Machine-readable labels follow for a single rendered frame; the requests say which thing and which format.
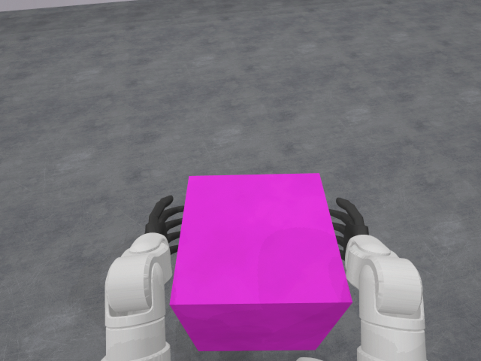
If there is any robot right hand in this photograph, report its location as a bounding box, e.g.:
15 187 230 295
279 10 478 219
329 198 369 261

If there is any robot left forearm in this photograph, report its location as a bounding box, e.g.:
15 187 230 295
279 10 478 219
101 232 172 361

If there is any robot left hand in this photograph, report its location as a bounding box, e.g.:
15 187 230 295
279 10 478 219
144 196 184 254

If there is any robot right forearm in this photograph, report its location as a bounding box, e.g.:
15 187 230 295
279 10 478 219
345 235 427 361

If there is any carton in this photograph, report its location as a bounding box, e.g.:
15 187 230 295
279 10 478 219
170 173 352 351

